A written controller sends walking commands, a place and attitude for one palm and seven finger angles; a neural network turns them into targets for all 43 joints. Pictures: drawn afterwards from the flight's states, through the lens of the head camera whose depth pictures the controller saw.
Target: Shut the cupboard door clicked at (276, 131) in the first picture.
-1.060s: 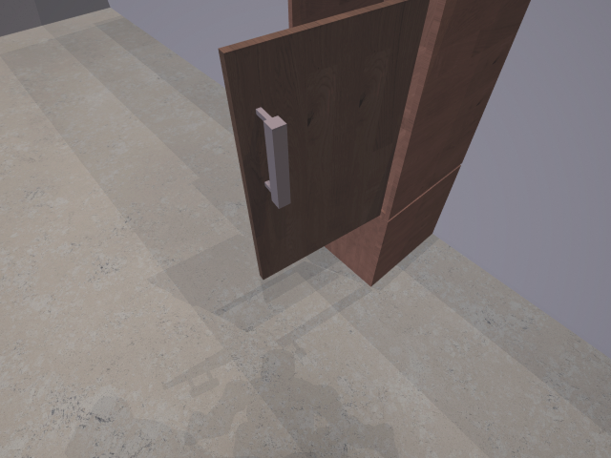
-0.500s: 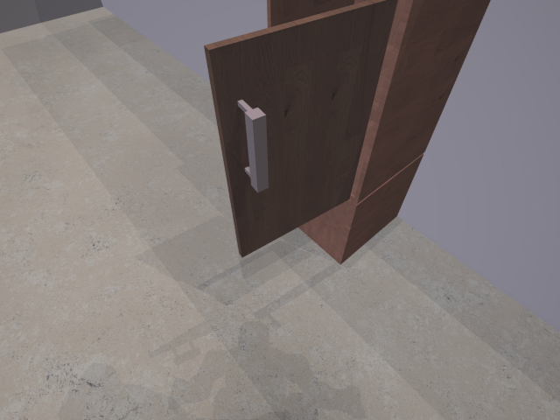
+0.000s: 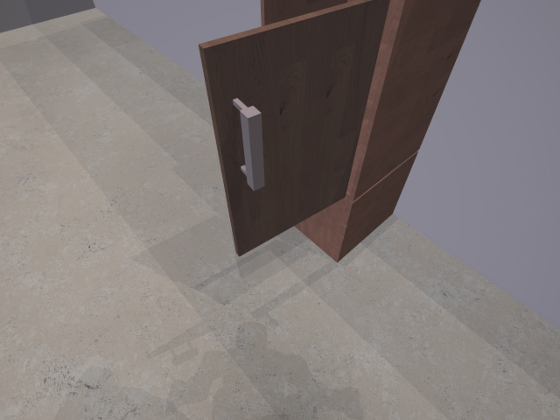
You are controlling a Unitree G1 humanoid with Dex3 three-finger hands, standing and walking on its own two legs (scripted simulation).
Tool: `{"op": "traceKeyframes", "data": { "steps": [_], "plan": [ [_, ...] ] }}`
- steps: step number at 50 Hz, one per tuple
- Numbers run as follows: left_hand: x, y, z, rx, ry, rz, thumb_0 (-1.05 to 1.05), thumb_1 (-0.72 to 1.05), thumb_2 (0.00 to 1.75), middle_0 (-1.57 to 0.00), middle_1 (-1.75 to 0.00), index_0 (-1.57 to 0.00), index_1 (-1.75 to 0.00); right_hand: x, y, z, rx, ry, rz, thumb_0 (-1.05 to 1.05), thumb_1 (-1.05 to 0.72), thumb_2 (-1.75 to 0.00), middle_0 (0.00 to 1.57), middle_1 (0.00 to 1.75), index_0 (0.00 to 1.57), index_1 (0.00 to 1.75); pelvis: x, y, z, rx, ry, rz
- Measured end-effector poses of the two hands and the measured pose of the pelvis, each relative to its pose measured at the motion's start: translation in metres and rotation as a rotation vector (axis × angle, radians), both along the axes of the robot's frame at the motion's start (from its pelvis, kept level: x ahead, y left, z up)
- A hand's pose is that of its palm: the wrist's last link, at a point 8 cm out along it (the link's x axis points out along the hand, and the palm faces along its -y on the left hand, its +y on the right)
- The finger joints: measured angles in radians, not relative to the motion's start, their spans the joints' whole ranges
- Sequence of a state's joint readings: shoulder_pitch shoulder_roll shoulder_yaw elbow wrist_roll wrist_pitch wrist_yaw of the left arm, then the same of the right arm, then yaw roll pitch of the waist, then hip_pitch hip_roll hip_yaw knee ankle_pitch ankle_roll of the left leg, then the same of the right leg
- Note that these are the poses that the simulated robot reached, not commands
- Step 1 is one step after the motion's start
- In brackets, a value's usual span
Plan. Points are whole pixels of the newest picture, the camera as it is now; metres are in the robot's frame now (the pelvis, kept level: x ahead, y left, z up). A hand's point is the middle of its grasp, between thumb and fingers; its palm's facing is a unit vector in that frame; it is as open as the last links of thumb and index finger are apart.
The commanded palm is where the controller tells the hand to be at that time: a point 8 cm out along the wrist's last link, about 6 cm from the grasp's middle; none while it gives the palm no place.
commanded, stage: walk to a spot facing it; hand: left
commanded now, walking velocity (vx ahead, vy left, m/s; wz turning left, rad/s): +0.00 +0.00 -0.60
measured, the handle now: (247, 145) +0.58 +0.10 +0.05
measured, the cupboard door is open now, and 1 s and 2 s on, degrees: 82 82 82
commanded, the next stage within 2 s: none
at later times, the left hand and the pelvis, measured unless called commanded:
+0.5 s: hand out of the picture +0.04 +0.16 -0.17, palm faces -0.17 -0.95 -0.28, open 7.3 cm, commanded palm none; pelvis -0.04 -0.03 -0.01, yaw -14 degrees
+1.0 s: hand out of the picture +0.15 +0.15 -0.18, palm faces -0.44 -0.85 -0.27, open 7.3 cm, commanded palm none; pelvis -0.05 -0.01 -0.03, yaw -29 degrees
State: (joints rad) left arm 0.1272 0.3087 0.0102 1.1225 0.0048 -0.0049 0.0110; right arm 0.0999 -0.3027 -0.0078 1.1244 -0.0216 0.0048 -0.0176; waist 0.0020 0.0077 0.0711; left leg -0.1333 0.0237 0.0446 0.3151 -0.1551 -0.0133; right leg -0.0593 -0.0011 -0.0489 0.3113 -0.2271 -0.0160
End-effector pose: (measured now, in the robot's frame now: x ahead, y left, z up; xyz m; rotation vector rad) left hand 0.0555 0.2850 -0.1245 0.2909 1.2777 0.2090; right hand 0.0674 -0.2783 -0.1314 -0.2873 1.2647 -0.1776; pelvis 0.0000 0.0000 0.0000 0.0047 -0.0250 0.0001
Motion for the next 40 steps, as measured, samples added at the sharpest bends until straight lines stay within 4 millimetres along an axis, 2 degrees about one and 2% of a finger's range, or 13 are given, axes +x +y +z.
{"op": "traceKeyframes", "data": {
  "steps": [5,10,15,18,24,29,36,38,40],
  "plan": [
    [-0.006,-0.012,-0.010,-0.027,0.044,-0.020,0.00,0.91,0.90,-0.20,-0.30,-0.20,-0.30,-0.016,0.012,-0.009,0.024,-0.004,-0.059,0.00,-0.91,-0.90,0.20,0.30,0.20,0.30,-0.005,0.001,-0.005,0.000,0.002,-0.051],
    [-0.007,-0.028,-0.021,-0.059,0.067,-0.060,0.00,0.91,0.90,-0.20,-0.30,-0.20,-0.30,-0.045,0.022,-0.021,0.056,0.007,-0.126,0.00,-0.91,-0.90,0.20,0.30,0.20,0.30,-0.014,-0.001,-0.013,0.019,0.005,-0.104],
    [-0.003,-0.049,-0.023,-0.062,0.051,-0.086,0.00,0.91,0.90,-0.20,-0.30,-0.20,-0.30,-0.078,0.018,-0.040,0.098,0.042,-0.170,0.00,-0.91,-0.90,0.20,0.30,0.21,0.30,-0.025,-0.014,-0.022,0.032,0.001,-0.145],
    [-0.005,-0.060,-0.023,-0.049,0.027,-0.101,0.00,0.91,0.90,-0.20,-0.30,-0.20,-0.30,-0.090,0.008,-0.049,0.112,0.070,-0.206,0.00,-0.91,-0.90,0.20,0.30,0.21,0.30,-0.030,-0.022,-0.027,0.030,0.005,-0.156],
    [-0.015,-0.074,-0.012,-0.045,0.077,-0.138,0.00,0.91,0.90,-0.20,-0.30,-0.20,-0.30,-0.087,-0.005,-0.031,0.099,0.016,-0.267,0.00,-0.91,-0.90,0.20,0.30,0.20,0.30,-0.036,-0.027,-0.012,0.044,0.025,-0.222],
    [-0.011,-0.075,-0.009,-0.053,0.094,-0.186,0.00,0.91,0.90,-0.20,-0.30,-0.20,-0.30,-0.073,-0.008,-0.016,0.082,-0.071,-0.303,0.00,-0.91,-0.90,0.20,0.30,0.20,0.30,-0.039,-0.024,-0.005,0.055,0.042,-0.287],
    [0.013,-0.059,-0.020,-0.066,0.076,-0.255,0.00,0.91,0.90,-0.20,-0.30,-0.20,-0.30,-0.063,-0.001,-0.001,0.038,-0.175,-0.338,0.00,-0.91,-0.90,0.20,0.30,0.20,0.30,-0.043,-0.007,-0.008,0.045,0.061,-0.368],
    [0.025,-0.054,-0.028,-0.077,0.063,-0.277,0.00,0.91,0.90,-0.20,-0.30,-0.20,-0.30,-0.068,0.002,-0.003,0.008,-0.203,-0.344,0.00,-0.91,-0.90,0.20,0.30,0.20,0.30,-0.042,0.001,-0.017,0.008,0.078,-0.380],
    [0.039,-0.052,-0.030,-0.085,0.044,-0.305,0.00,0.91,0.90,-0.20,-0.30,-0.20,-0.30,-0.080,0.006,-0.002,-0.008,-0.182,-0.345,0.00,-0.91,-0.90,0.20,0.30,0.20,0.30,-0.045,0.004,-0.017,0.013,0.066,-0.391]
  ]
}}
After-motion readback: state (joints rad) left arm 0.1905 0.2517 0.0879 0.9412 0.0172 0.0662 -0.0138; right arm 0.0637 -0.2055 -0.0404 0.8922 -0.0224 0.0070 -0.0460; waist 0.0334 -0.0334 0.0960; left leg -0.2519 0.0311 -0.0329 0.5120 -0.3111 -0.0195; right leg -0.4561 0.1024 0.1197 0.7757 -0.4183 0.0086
